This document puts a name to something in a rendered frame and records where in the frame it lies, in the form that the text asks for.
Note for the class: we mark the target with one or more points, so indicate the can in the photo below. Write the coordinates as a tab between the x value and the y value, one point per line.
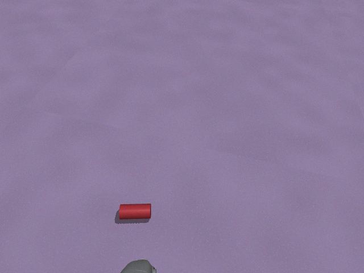
134	211

